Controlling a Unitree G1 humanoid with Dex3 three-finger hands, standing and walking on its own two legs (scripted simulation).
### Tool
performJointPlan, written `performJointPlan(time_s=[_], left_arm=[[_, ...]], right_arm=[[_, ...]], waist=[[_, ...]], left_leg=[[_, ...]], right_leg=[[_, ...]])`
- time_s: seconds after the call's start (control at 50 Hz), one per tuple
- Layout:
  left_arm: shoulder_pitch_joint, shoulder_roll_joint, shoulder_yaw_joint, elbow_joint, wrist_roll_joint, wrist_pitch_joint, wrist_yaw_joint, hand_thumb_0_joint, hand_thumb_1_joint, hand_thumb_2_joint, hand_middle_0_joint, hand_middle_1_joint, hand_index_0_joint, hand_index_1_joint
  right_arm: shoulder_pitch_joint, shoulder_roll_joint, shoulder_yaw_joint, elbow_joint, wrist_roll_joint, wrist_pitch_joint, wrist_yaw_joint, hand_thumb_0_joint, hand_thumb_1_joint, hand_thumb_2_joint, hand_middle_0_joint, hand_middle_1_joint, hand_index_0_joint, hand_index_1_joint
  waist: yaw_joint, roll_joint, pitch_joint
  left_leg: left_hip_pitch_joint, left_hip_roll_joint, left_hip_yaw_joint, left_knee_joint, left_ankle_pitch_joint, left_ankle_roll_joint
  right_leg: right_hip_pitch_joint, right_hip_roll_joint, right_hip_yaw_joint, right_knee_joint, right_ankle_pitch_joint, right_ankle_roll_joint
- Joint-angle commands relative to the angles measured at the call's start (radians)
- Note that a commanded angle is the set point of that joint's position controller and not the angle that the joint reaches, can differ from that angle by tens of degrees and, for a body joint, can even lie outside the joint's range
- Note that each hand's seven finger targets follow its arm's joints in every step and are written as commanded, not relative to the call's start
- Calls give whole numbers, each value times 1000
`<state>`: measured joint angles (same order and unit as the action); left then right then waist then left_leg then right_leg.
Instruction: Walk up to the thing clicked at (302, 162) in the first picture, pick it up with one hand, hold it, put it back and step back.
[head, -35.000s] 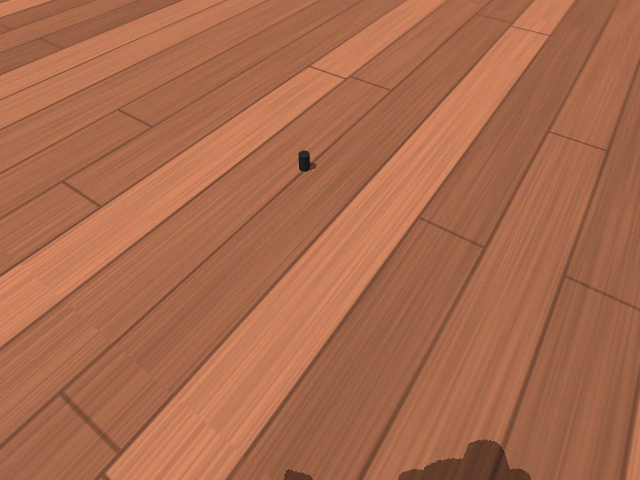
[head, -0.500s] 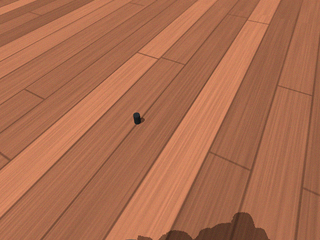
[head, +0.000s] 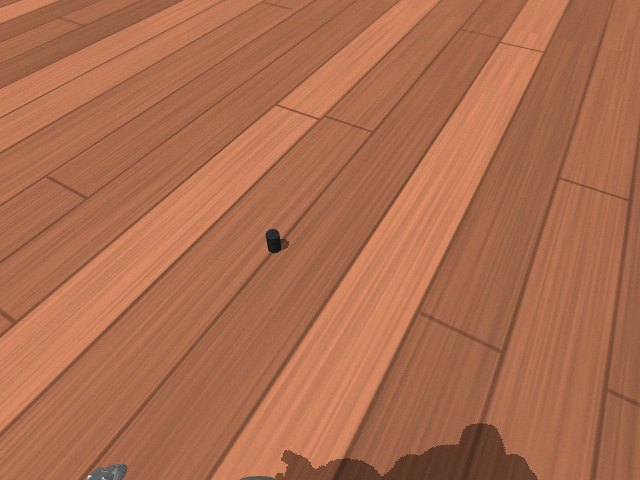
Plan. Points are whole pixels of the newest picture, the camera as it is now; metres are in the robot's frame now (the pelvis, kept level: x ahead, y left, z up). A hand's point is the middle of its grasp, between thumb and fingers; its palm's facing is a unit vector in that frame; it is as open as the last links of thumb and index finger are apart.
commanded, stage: step back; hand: left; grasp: from above
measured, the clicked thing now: (273, 241) +1.02 +0.20 -0.72
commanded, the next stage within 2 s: stand in 0.34 s
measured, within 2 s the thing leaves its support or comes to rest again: neither
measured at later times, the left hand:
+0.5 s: hand out of the picture +0.12 +0.26 -0.14, palm faces -0.04 -0.94 -0.34, open 7.4 cm
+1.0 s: hand out of the picture +0.09 +0.26 -0.14, palm faces -0.07 -0.94 -0.33, open 7.4 cm
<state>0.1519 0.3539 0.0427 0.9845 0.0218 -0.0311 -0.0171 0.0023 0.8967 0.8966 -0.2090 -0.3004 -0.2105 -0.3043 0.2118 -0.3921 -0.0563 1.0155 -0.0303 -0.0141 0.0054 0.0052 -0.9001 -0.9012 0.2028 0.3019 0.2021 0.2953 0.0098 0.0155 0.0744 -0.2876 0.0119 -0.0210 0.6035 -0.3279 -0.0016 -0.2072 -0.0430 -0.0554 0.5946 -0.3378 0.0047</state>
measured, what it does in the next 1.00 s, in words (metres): stands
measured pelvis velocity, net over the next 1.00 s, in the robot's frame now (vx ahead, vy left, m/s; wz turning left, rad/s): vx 0.01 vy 0.01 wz -0.03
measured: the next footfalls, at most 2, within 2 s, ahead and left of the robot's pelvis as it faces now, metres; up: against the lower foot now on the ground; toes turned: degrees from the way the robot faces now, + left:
none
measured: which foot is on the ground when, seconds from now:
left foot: down 0.00-1.00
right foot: down 0.00-1.00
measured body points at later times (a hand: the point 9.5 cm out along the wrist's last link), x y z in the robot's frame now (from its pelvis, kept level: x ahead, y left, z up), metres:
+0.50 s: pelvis +0.02 +0.01 +0.02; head +0.04 +0.01 +0.46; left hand +0.12 +0.31 -0.12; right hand +0.14 -0.29 -0.11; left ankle +0.04 +0.13 -0.73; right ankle -0.01 -0.13 -0.73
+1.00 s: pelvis +0.01 +0.01 +0.02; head +0.01 +0.01 +0.47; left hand +0.09 +0.31 -0.11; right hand +0.06 -0.30 -0.12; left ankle +0.04 +0.13 -0.73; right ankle -0.01 -0.13 -0.73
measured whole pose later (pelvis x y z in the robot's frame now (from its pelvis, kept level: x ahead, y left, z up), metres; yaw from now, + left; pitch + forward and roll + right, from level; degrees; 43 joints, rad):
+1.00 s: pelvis +0.01 +0.01 +0.02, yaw -2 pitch -3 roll +0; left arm 0.11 0.36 0.00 1.14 0.01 -0.01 -0.01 0.00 0.90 0.90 -0.21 -0.30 -0.21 -0.30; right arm 0.11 -0.35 -0.01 1.16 -0.02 0.00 0.01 0.00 -0.90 -0.90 0.20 0.30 0.20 0.30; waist -0.02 0.00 0.06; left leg -0.15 0.02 0.02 0.32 -0.13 -0.01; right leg -0.08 -0.03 -0.02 0.32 -0.20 0.02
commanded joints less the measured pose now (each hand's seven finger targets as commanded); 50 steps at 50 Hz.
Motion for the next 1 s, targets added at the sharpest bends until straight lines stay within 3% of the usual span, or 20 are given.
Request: performJointPlan(time_s=[0.0, 0.02, 0.04, 0.06, 0.1, 0.14, 0.2, 0.3, 0.32, 0.42, 0.44, 0.46, 0.52, 0.62, 0.66, 0.72, 0.84, 0.98], left_arm=[[-46, 201, 35, -82, -22, -7, 25, 0, 900, 900, -200, -300, -200, -300], [-43, 211, 39, -63, -35, 3, 27, 0, 900, 900, -200, -300, -200, -300], [-59, 213, 37, -52, -28, 7, 30, 0, 900, 900, -200, -300, -200, -300], [-67, 205, 33, -43, -20, 5, 30, 0, 900, 900, -200, -300, -200, -300], [-48, 219, 33, -17, -17, -4, 29, 0, 900, 900, -200, -300, -200, -300], [-41, 239, 34, 1, -18, -11, 28, 0, 900, 900, -200, -300, -200, -300], [-75, 241, 33, 14, -19, -12, 31, 0, 900, 900, -200, -300, -200, -300], [-106, 233, 28, 39, -14, -10, 32, 0, 900, 900, -200, -300, -200, -300], [-95, 195, 4, 58, -19, -9, 27, 0, 900, 900, -200, -300, -200, -300], [-106, 209, 1, 74, -18, -11, 28, 0, 900, 900, -200, -300, -200, -300], [-102, 209, 0, 77, -16, -13, 28, 0, 900, 900, -200, -300, -200, -300], [-115, 213, 1, 76, -16, -12, 28, 0, 900, 900, -200, -300, -200, -300], [-107, 210, -1, 84, -16, -11, 29, 0, 900, 900, -200, -300, -200, -300], [-114, 209, -2, 91, -14, -11, 27, 0, 900, 900, -200, -300, -200, -300], [-115, 212, 0, 90, -12, -10, 25, 0, 900, 900, -200, -300, -200, -300], [-109, 210, 0, 89, -12, -10, 24, 0, 900, 900, -200, -300, -200, -300], [-98, 211, -1, 95, -11, -6, 20, 0, 900, 900, -200, -300, -200, -300], [-86, 213, -3, 90, -12, -3, 17, 0, 900, 900, -200, -300, -200, -300]], right_arm=[[1, -192, -46, -36, -6, -41, -22, 0, -900, -900, 200, 300, 200, 300], [-61, -239, -46, -52, 8, -39, -20, 0, -900, -900, 200, 300, 200, 300], [-93, -244, -46, -53, 8, -35, -19, 0, -900, -900, 200, 300, 200, 300], [-121, -227, -38, -45, 7, -32, -19, 0, -900, -900, 200, 300, 200, 300], [-149, -199, -27, -42, 8, -29, -20, 0, -900, -900, 200, 300, 200, 300], [-156, -175, -20, -27, 14, -28, -21, 0, -900, -900, 200, 300, 200, 300], [-173, -165, -19, -6, 16, -23, -20, 0, -900, -900, 200, 300, 200, 300], [-221, -151, -11, 17, 14, -17, -15, 0, -900, -900, 200, 300, 200, 300], [-198, -158, -5, 20, 29, -18, -12, 0, -900, -900, 200, 300, 200, 300], [-218, -159, 0, 39, 26, -24, -9, 0, -900, -900, 200, 300, 200, 300], [-219, -156, 1, 39, 26, -24, -7, 0, -900, -900, 200, 300, 200, 300], [-214, -157, 2, 41, 26, -23, -9, 0, -900, -900, 200, 300, 200, 300], [-232, -152, 4, 46, 26, -22, -7, 0, -900, -900, 200, 300, 200, 300], [-229, -151, 8, 57, 25, -18, -6, 0, -900, -900, 200, 300, 200, 300], [-224, -154, 9, 60, 24, -19, -5, 0, -900, -900, 200, 300, 200, 300], [-214, -156, 9, 63, 24, -23, -5, 0, -900, -900, 200, 300, 200, 300], [-189, -162, 11, 76, 21, -20, -4, 0, -900, -900, 200, 300, 200, 300], [-156, -166, 11, 81, 18, -18, -1, 0, -900, -900, 200, 300, 200, 300]], waist=[[-2, 18, -141], [15, 61, -146], [13, 75, -113], [18, 75, -103], [23, 94, -105], [13, 54, -147], [1, 8, -153], [1, -22, -122], [-17, -14, -138], [-11, -15, -151], [-12, -24, -163], [-17, -28, -153], [-8, -26, -153], [-11, -20, -94], [-10, -14, -103], [-11, -8, -128], [-13, -18, -65], [-17, -16, -67]], left_leg=[[196, 155, -152, -193, 430, 61], [95, 235, -244, -189, 384, 159], [30, 255, -251, -209, 331, 179], [30, 237, -223, -206, 337, 157], [20, 165, -140, -182, 338, 81], [89, 118, -75, -143, 377, 47], [134, 109, -50, -139, 407, 44], [133, 114, -46, -183, 347, 40], [183, 120, -67, -214, 372, 36], [238, 132, -61, -245, 475, 29], [255, 131, -52, -242, 503, 28], [245, 130, -51, -261, 473, 23], [248, 130, -46, -275, 467, 20], [186, 120, -50, -320, 330, 10], [188, 120, -51, -328, 303, 10], [216, 127, -49, -323, 341, 10], [163, 117, -59, -352, 179, 7], [147, 117, -68, -357, 135, 8]], right_leg=[[-69, -59, 59, 42, 352, -32], [-24, 9, 43, 58, 82, -14], [22, 4, 54, 19, -22, -25], [33, 2, 62, -27, 0, -30], [77, -32, 84, -103, 147, -38], [89, -66, 113, -123, 302, -44], [82, -80, 118, -150, 369, -44], [85, -76, 112, -208, 327, -31], [83, -86, 127, -239, 337, -29], [121, -88, 112, -269, 404, -15], [128, -90, 107, -265, 454, -13], [126, -88, 110, -276, 410, -12], [142, -93, 106, -289, 423, -11], [130, -90, 109, -334, 274, -8], [133, -94, 115, -338, 252, -13], [129, -97, 116, -330, 274, -17], [86, -87, 117, -356, 143, -14], [64, -87, 128, -354, 96, -21]])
